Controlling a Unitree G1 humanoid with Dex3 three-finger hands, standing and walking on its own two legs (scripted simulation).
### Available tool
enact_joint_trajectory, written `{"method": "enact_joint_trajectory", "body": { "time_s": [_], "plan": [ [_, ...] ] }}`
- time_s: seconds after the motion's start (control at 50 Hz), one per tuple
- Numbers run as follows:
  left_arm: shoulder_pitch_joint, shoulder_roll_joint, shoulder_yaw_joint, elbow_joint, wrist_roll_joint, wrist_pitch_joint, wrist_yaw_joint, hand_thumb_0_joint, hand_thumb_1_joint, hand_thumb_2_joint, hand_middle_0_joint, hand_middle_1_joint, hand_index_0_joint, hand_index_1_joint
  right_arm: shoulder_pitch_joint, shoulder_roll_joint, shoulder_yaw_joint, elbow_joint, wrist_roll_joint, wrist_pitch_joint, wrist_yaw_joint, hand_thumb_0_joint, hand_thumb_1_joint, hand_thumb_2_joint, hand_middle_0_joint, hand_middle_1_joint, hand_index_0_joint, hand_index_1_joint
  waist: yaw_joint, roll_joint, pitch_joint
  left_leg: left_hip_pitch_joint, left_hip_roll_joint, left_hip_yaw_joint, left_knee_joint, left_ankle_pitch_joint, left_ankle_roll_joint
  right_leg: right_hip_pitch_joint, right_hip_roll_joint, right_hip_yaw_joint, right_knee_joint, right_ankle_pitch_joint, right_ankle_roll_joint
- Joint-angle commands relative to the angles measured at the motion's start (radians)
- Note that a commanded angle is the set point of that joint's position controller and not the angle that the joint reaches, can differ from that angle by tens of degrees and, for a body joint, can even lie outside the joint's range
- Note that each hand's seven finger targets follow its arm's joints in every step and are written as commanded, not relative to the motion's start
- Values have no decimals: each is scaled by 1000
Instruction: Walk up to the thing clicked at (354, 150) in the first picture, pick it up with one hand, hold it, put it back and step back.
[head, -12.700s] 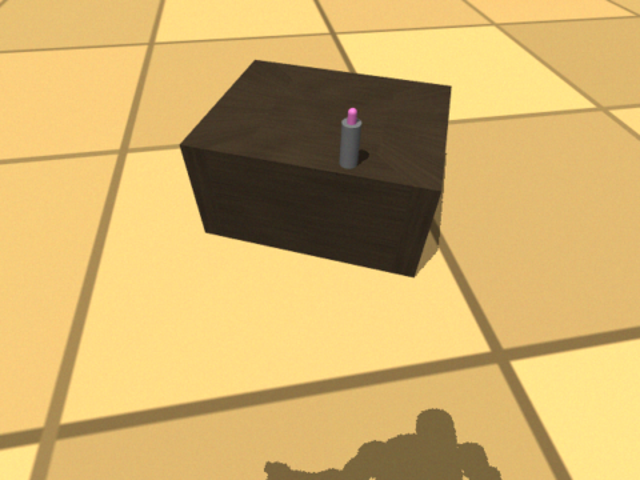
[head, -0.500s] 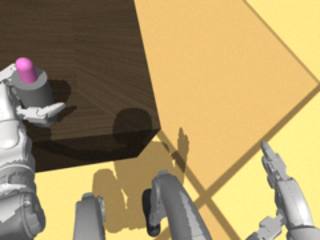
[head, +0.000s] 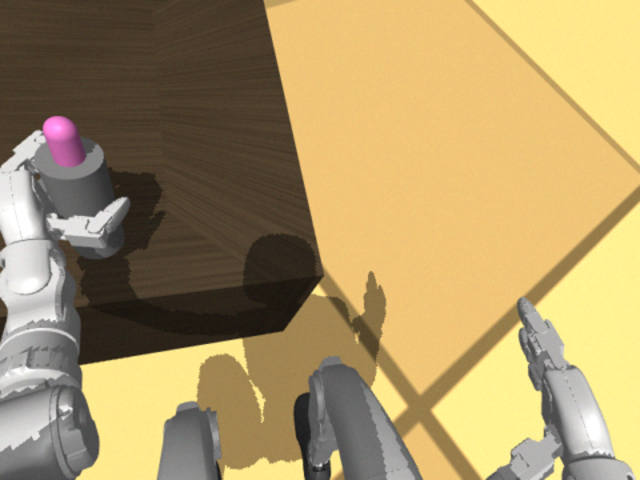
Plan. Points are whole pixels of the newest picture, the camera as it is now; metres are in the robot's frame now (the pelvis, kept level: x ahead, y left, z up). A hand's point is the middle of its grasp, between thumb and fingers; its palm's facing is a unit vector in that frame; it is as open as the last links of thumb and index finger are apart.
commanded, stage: settle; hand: left
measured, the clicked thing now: (81, 190) +0.49 +0.19 -0.01
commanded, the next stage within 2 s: lift in 0.36 s
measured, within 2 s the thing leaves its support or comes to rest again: neither
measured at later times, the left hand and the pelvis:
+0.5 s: hand (77, 184) +0.48 +0.19 +0.00, palm faces +0.14 -0.99 -0.01, open 9.4 cm; pelvis +0.01 +0.00 +0.02, yaw +0 degrees
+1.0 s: hand (65, 192) +0.44 +0.18 +0.07, palm faces +0.12 -0.99 -0.03, open 9.4 cm; pelvis +0.02 +0.00 +0.06, yaw +1 degrees
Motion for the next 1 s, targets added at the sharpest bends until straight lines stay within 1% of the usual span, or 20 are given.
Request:
{"method": "enact_joint_trajectory", "body": {
  "time_s": [0.0, 0.02, 0.06, 0.08, 0.12, 0.16, 0.24, 0.3, 0.38, 0.46, 0.54, 0.56, 0.6, 0.64, 0.68, 0.7, 0.84, 0.88, 0.9, 0.98],
  "plan": [
    [-384, 183, 18, -240, -40, -93, -19, 0, 186, 1374, -1412, -1526, -1419, -1542, 56, -177, -143, -166, 6, -57, -22, 0, 536, -54, 49, 50, 49, 50, 27, 239, -543, 304, -31, -12, -256, 327, -23, 431, 47, 15, -118, 196, -54],
    [-387, 220, 35, -239, -37, -95, -19, 0, 182, 1379, -1404, -1521, -1411, -1537, 51, -180, -146, -139, 6, -56, -24, 0, 535, -54, 49, 50, 49, 50, 34, 259, -556, 316, -31, -13, -255, 356, -26, 432, 46, 16, -112, 217, -55],
    [-406, 173, -7, -255, -34, -93, -28, 0, 189, 1379, -1420, -1528, -1426, -1545, 59, -164, -129, -166, 6, -57, -21, 0, 534, -54, 49, 50, 49, 50, 24, 256, -572, 329, -32, -11, -255, 367, -23, 449, 46, 20, -117, 230, -55],
    [-416, 192, 16, -278, -37, -97, -24, 0, 183, 1389, -1422, -1536, -1428, -1553, 65, -168, -135, -158, 5, -55, -23, 0, 533, -55, 49, 50, 49, 50, 28, 254, -583, 331, -33, -6, -255, 370, -22, 463, 44, 24, -124, 240, -54],
    [-382, 160, 0, -221, -44, -90, -30, 0, 157, 1390, -1411, -1531, -1418, -1548, 66, -159, -124, -101, 4, -51, -23, 0, 537, -54, 49, 50, 49, 50, 36, 244, -533, 325, -34, -7, -262, 370, -23, 443, 45, 23, -131, 229, -56],
    [-425, 211, 17, -292, -42, -100, -28, 0, 166, 1395, -1411, -1533, -1416, -1551, 56, -167, -125, -132, 3, -55, -26, 0, 537, -55, 49, 50, 49, 50, 43, 264, -602, 370, -34, -6, -258, 412, -24, 474, 43, 25, -127, 266, -56],
    [-400, 181, 3, -260, -35, -92, -17, 0, 153, 1419, -1408, -1549, -1414, -1568, 52, -169, -138, -93, 0, -44, -29, 0, 539, -55, 49, 50, 49, 50, 46, 263, -545, 357, -35, -5, -283, 365, -27, 460, 44, 25, -147, 225, -57],
    [-439, 188, -1, -344, -41, -101, -17, 0, 179, 1418, -1396, -1542, -1405, -1558, 56, -144, -106, -95, -3, -44, -24, 0, 544, -53, 49, 50, 49, 50, 58, 296, -608, 415, -32, -9, -279, 440, -33, 474, 44, 20, -140, 271, -59],
    [-394, 171, -3, -278, -41, -85, -26, 0, 156, 1424, -1422, -1564, -1431, -1580, 51, -160, -138, -54, -1, -38, -31, 0, 540, -53, 49, 50, 49, 50, 49, 256, -549, 348, -37, 2, -290, 369, -23, 504, 40, 31, -161, 245, -54],
    [-381, 160, -6, -288, -46, -78, -25, 0, 228, 1362, -1407, -1541, -1429, -1540, 39, -154, -120, -72, 1, -39, -30, 0, 533, -54, 49, 49, 49, 49, 61, 254, -560, 400, -32, -8, -305, 413, -30, 497, 45, 20, -167, 260, -57],
    [-353, 148, -21, -309, -43, -68, -29, 0, 237, 1352, -1383, -1524, -1408, -1520, 42, -182, -157, -66, 2, -34, -35, 0, 532, -55, 49, 50, 49, 50, 61, 258, -578, 451, -26, -11, -311, 470, -33, 511, 46, 19, -175, 294, -58],
    [-372, 122, -31, -346, -51, -71, -30, 0, 240, 1355, -1373, -1519, -1397, -1516, 47, -157, -132, -61, 1, -34, -31, 0, 536, -54, 49, 50, 49, 50, 71, 263, -572, 455, -25, -14, -323, 466, -37, 510, 47, 15, -177, 285, -59],
    [-311, 152, -9, -299, -51, -60, -29, 0, 212, 1354, -1389, -1530, -1413, -1528, 32, -177, -156, -51, 7, -33, -36, 0, 528, -56, 49, 50, 49, 50, 82, 242, -563, 441, -27, -10, -336, 443, -33, 541, 46, 18, -190, 276, -57],
    [-334, 121, -36, -362, -57, -62, -28, 0, 226, 1361, -1384, -1528, -1406, -1528, 44, -158, -136, -33, 4, -34, -35, 0, 531, -55, 49, 50, 49, 50, 82, 254, -544, 454, -24, -14, -355, 434, -37, 535, 46, 15, -197, 263, -57],
    [-340, 152, -19, -426, -60, -65, -23, 0, 229, 1356, -1394, -1532, -1418, -1530, 30, -151, -132, -48, 8, -34, -38, 0, 533, -54, 49, 50, 49, 50, 103, 259, -574, 477, -30, -8, -368, 428, -36, 578, 43, 20, -210, 264, -55],
    [-281, 102, -39, -382, -65, -54, -24, 0, 229, 1363, -1398, -1540, -1423, -1538, 26, -157, -141, -51, 9, -34, -40, 0, 533, -54, 49, 50, 49, 50, 103, 234, -560, 478, -29, -8, -373, 429, -35, 583, 44, 19, -215, 265, -56],
    [-244, 58, -88, -563, -75, -33, -10, 0, 230, 1373, -1389, -1529, -1408, -1533, 29, -127, -120, -1, 12, -27, -48, 0, 540, -53, 49, 50, 49, 50, 139, 252, -528, 569, -28, -4, -421, 464, -41, 613, 42, 18, -253, 282, -55],
    [-96, -14, -111, -439, -85, 2, -12, 0, 233, 1385, -1380, -1527, -1397, -1533, 31, -149, -137, 12, 14, -23, -53, 0, 544, -53, 49, 50, 49, 50, 135, 175, -457, 541, -25, -5, -439, 444, -35, 631, 45, 15, -278, 273, -50],
    [-172, 25, -88, -599, -90, -6, -5, 0, 269, 1392, -1375, -1524, -1393, -1529, 38, -131, -120, 26, 13, -21, -53, 0, 555, -50, 49, 50, 49, 50, 155, 186, -478, 543, -27, 2, -450, 430, -34, 661, 42, 18, -290, 272, -49],
    [-75, -5, -121, -629, -88, 35, 8, 0, 245, 1417, -1403, -1557, -1422, -1562, 30, -128, -132, 22, 25, -14, -63, 0, 554, -50, 49, 50, 49, 50, 167, 146, -452, 563, -34, 16, -485, 413, -26, 729, 37, 28, -328, 277, -44]
  ]
}}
